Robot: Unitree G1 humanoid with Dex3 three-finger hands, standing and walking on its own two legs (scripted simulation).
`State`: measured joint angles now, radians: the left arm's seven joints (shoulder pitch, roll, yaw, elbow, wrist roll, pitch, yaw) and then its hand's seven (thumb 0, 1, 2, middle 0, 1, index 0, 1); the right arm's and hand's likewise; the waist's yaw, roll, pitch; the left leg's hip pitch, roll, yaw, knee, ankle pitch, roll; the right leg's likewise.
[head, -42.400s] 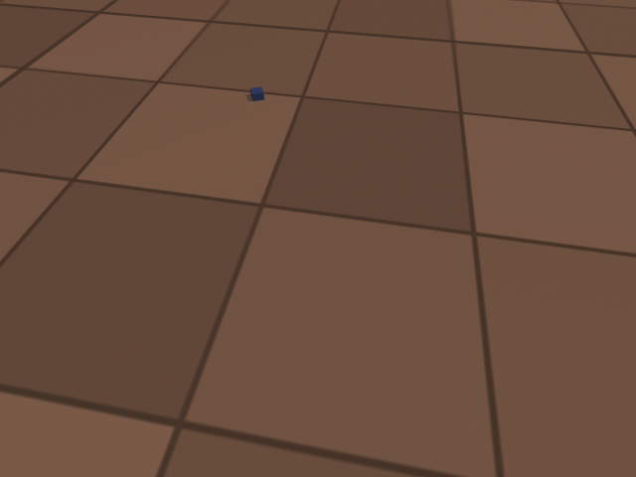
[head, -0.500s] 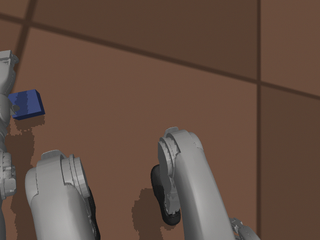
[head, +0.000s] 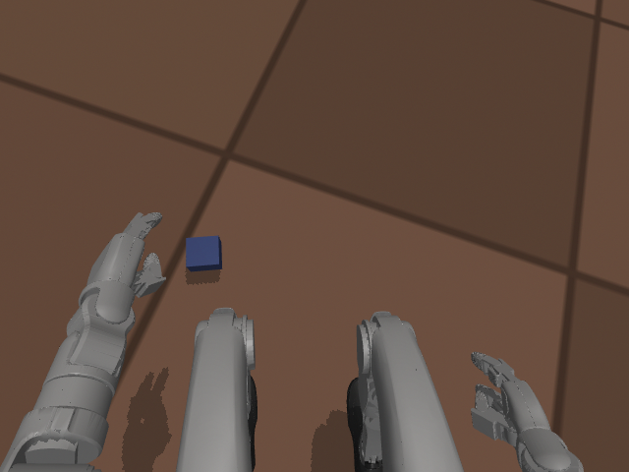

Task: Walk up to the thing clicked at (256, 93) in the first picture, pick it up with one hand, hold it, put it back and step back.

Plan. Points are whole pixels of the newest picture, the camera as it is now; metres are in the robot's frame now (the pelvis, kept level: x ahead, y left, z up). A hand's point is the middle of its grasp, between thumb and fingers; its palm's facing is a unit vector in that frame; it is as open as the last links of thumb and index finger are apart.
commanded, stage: home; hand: left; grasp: from above
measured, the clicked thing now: (204, 253) +0.49 +0.25 -0.45
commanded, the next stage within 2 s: none
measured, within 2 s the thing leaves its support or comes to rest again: neither
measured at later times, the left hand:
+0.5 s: hand (81, 326) +0.26 +0.21 +0.10, palm faces +0.13 -0.97 -0.22, open 7.4 cm
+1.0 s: hand out of the picture +0.22 +0.20 +0.20, palm faces +0.16 -0.97 -0.20, open 7.4 cm
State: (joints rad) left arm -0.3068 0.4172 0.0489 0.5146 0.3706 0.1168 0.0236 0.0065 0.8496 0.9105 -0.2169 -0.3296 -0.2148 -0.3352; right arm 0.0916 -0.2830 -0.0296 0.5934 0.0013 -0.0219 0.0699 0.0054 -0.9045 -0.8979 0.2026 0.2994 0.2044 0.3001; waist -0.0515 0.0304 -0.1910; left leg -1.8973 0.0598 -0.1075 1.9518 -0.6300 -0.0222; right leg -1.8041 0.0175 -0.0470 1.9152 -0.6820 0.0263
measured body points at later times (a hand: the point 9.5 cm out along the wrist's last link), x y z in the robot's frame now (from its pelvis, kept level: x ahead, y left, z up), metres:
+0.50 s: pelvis +0.05 +0.01 +0.19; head +0.13 +0.04 +0.63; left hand +0.25 +0.26 +0.12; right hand +0.23 -0.21 +0.10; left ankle +0.09 +0.13 -0.44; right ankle +0.08 -0.13 -0.44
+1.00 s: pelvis +0.08 +0.01 +0.24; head +0.09 +0.01 +0.69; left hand +0.20 +0.25 +0.21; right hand +0.28 -0.21 +0.19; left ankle +0.09 +0.13 -0.44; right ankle +0.08 -0.13 -0.44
